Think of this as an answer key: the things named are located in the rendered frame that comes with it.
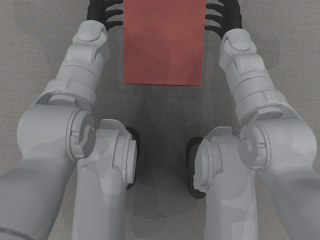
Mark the left robot hand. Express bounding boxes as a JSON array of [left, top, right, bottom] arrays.
[[86, 0, 124, 31]]

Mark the left robot shin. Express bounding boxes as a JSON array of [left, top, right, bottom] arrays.
[[77, 119, 129, 185]]

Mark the carton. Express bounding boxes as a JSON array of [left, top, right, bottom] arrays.
[[123, 0, 207, 86]]

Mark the right robot hand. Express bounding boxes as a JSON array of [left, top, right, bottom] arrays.
[[204, 0, 243, 40]]

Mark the right robot forearm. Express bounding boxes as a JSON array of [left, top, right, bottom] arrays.
[[218, 28, 317, 156]]

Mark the left robot forearm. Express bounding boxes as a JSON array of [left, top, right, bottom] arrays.
[[16, 20, 110, 148]]

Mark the right robot foot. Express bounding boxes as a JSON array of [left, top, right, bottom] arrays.
[[186, 137, 206, 199]]

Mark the robot left upper arm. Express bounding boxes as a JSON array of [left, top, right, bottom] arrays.
[[0, 104, 96, 240]]

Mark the robot right upper arm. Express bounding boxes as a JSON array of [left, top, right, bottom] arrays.
[[237, 117, 320, 240]]

